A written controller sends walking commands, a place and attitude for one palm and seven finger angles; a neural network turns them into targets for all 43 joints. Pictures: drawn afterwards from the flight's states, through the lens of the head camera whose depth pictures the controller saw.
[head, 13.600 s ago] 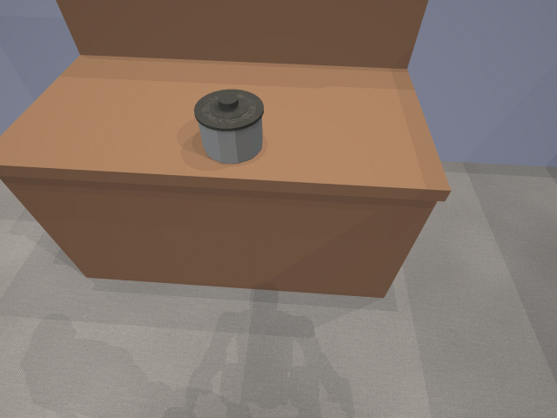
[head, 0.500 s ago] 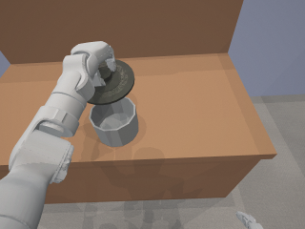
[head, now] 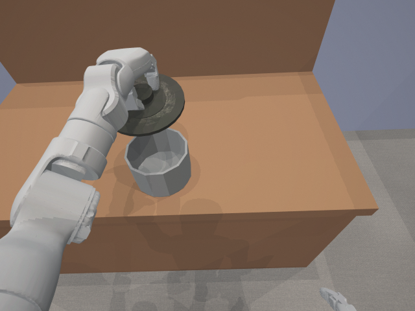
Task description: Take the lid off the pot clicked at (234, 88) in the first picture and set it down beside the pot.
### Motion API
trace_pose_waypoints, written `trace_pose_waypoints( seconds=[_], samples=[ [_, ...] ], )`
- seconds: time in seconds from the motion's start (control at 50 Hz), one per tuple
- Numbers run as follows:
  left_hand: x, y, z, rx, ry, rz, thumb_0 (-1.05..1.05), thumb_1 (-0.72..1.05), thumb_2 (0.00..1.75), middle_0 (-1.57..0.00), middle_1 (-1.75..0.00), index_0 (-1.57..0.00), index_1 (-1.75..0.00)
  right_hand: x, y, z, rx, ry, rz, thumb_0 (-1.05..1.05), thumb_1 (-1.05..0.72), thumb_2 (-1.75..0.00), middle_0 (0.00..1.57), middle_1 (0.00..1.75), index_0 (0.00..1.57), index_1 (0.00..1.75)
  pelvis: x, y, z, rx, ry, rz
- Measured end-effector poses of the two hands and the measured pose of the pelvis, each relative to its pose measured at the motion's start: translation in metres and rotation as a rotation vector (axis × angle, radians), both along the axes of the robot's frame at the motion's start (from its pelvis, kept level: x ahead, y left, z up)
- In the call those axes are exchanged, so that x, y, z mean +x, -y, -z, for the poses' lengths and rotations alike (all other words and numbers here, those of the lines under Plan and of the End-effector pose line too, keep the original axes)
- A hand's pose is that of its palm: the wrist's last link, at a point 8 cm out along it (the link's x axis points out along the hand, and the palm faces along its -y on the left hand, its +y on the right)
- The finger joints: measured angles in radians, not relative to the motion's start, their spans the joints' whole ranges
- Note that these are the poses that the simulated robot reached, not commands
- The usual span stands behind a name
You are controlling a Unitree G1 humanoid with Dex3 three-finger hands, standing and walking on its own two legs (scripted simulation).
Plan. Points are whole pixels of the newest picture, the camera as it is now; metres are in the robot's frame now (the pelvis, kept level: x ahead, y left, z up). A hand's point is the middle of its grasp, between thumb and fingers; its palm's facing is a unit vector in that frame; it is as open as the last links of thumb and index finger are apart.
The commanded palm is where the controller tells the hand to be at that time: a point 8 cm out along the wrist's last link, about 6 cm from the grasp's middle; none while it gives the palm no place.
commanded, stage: move the lid sideways beside the pot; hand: left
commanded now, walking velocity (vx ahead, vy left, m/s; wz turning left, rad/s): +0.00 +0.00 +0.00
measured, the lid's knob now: (141, 94) +0.50 +0.13 +0.15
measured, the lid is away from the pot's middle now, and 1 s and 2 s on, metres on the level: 0.01 0.13 0.23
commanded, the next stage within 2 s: lower the lid onto the table in 1.92 s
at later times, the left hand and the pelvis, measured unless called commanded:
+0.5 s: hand (100, 95) +0.48 +0.20 +0.17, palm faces -0.30 -0.06 -0.95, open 8.1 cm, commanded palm +0.47 +0.21 +0.24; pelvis +0.01 +0.00 +0.00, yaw +0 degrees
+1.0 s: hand (66, 100) +0.47 +0.26 +0.18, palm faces -0.32 -0.08 -0.94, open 8.1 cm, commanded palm +0.47 +0.27 +0.24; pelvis +0.00 +0.01 +0.00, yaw +1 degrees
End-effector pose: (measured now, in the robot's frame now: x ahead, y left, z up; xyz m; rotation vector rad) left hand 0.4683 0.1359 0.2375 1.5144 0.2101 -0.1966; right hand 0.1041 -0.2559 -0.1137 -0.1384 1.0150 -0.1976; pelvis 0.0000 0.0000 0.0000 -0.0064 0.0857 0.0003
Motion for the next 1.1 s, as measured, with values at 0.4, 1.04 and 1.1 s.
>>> trace_pose_waypoints(
  seconds=[0.4,1.04,1.1],
  samples=[
    [0.008,-0.055,0.004,0.013,-0.06,-0.085,-0.03,0.19,0.76,-0.71,-1.02,-0.61,-0.98,-0.019,0.015,-0.003,-0.053,-0.068,0.046,0.01,-0.91,-0.9,0.2,0.3,0.2,0.3,0.004,0.0,-0.001,-0.007,-0.009,0.003],
    [-0.005,-0.131,0.003,0.011,-0.083,-0.152,-0.03,0.2,0.76,-0.71,-1.02,-0.6,-0.98,-0.018,0.005,-0.004,-0.065,-0.114,0.032,0.0,-0.91,-0.9,0.2,0.3,0.2,0.3,0.0,-0.009,0.0,-0.019,-0.025,-0.011],
    [-0.006,-0.136,0.001,0.028,-0.075,-0.154,-0.03,0.2,0.76,-0.71,-1.02,-0.6,-0.98,-0.023,0.007,-0.005,-0.069,-0.125,0.04,0.0,-0.91,-0.9,0.2,0.3,0.2,0.3,0.0,-0.01,0.0,-0.02,-0.026,-0.011]
  ],
)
